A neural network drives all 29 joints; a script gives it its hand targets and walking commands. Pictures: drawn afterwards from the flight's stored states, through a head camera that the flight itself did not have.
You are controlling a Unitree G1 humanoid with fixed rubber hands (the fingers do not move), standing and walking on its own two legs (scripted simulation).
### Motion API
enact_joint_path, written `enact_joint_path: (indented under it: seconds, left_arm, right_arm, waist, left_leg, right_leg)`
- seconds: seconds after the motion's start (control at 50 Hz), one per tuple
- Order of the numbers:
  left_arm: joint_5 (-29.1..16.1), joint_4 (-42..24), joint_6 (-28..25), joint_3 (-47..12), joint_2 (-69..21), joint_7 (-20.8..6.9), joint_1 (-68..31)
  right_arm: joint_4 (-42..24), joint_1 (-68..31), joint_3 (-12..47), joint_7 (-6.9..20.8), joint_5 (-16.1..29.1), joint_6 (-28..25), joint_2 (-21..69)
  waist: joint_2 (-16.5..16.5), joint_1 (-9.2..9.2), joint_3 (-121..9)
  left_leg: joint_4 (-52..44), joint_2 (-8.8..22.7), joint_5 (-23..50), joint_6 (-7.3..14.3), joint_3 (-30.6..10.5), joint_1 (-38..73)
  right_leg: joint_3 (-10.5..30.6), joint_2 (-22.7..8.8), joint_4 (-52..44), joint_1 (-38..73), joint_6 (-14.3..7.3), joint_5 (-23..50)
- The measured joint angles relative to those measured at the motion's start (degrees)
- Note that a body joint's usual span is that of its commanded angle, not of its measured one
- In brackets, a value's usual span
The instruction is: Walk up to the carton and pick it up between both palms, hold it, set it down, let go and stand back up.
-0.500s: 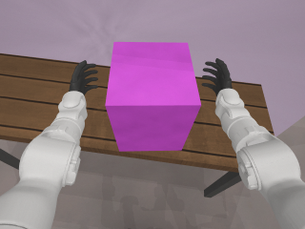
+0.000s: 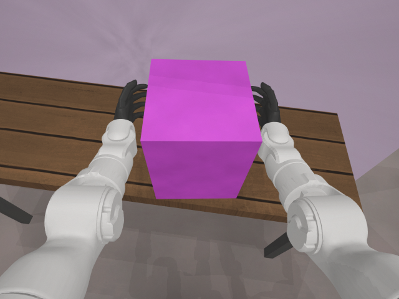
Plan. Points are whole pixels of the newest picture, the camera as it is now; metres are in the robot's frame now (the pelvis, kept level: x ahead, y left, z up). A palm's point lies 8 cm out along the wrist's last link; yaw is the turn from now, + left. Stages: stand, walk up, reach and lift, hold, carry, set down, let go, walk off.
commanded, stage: reach and lift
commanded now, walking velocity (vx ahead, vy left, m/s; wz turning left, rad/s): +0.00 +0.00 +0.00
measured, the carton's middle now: (197, 135) +0.46 +0.01 +0.01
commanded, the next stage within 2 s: none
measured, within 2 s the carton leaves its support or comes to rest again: leaves its support in 1.78 s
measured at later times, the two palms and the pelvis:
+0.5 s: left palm (125, 116) +0.45 +0.16 +0.08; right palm (269, 121) +0.44 -0.13 +0.08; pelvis +0.00 +0.00 +0.00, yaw +0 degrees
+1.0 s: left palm (126, 120) +0.45 +0.16 +0.08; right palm (270, 127) +0.42 -0.13 +0.08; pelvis +0.03 +0.00 +0.02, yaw +0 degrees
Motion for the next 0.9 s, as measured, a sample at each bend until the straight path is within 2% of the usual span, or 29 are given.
enact_joint_path:
  seconds: [0.3, 0.44, 0.54, 0.58, 0.64, 0.7, 0.78, 0.9]
  left_arm:
    - [-0.4, 1.4, 0.5, 0.0, -0.9, 1.3, -0.2]
    - [1.6, 0.1, 0.2, 2.2, -1.2, 1.2, 0.3]
    - [6.6, -2.8, 0.6, 7.3, -2.0, 0.5, 1.4]
    - [10.3, -5.0, 0.9, 10.6, -2.7, 0.0, 2.3]
    - [17.3, -9.0, 1.2, 17.6, -4.9, -0.9, 4.1]
    - [22.1, -13.6, 2.0, 23.2, -7.9, -2.0, 6.3]
    - [25.6, -18.8, 3.9, 26.1, -10.5, -3.7, 9.0]
    - [26.3, -23.6, 6.7, 25.8, -12.1, -4.7, 11.7]
  right_arm:
    - [1.3, 0.1, 0.0, 0.3, 0.1, 1.4, -0.3]
    - [0.3, 0.4, -2.6, 0.4, -2.2, 1.3, 0.4]
    - [-2.0, 1.2, -8.1, 0.9, -8.2, 0.7, 1.9]
    - [-4.3, 2.2, -12.1, 1.5, -13.2, 0.3, 3.2]
    - [-10.6, 4.6, -19.7, 3.2, -22.9, 0.2, 6.6]
    - [-16.9, 7.9, -24.2, 5.0, -28.8, 0.1, 10.1]
    - [-21.4, 10.7, -25.9, 6.3, -31.7, 0.5, 12.3]
    - [-22.7, 12.4, -25.8, 6.8, -32.0, 1.1, 13.0]
  waist:
    - [0.3, 0.37, -0.1]
    - [0.2, 0.3, 0.5]
    - [-0.1, 0.33, 2.4]
    - [-0.3, 0.37, 3.8]
    - [-0.3, 0.3, 6.3]
    - [-0.2, 0.4, 8.4]
    - [-0.2, 1.14, 10.2]
    - [-0.7, 1.85, 10.9]
  left_leg:
    - [1.0, 0.1, -1.3, 0.3, 0.6, 1.8]
    - [0.5, 0.1, -1.1, 0.3, 0.5, 2.3]
    - [-1.4, -0.2, -0.2, 0.4, 0.6, 4.5]
    - [-3.0, -0.4, 0.4, 0.4, 0.6, 6.4]
    - [-5.8, -0.7, 1.5, 0.4, 0.5, 10.3]
    - [-7.9, -1.0, 1.9, 0.5, 0.6, 14.3]
    - [-9.1, -1.1, 1.5, 0.7, 1.1, 18.4]
    - [-9.2, -0.9, 0.5, 0.5, 1.4, 20.9]
  right_leg:
    - [0.6, 0.1, 0.1, 2.0, 0.3, -0.6]
    - [0.5, 0.0, -0.2, 2.4, 0.3, -0.5]
    - [0.5, -0.2, -1.6, 4.5, 0.3, 0.0]
    - [0.5, -0.4, -2.9, 6.2, 0.4, 0.5]
    - [0.4, -0.6, -5.6, 10.2, 0.4, 1.4]
    - [0.4, -0.8, -7.7, 14.2, 0.6, 1.9]
    - [0.9, -0.9, -8.6, 17.9, 0.8, 1.5]
    - [1.2, -0.8, -8.7, 20.3, 0.8, 0.6]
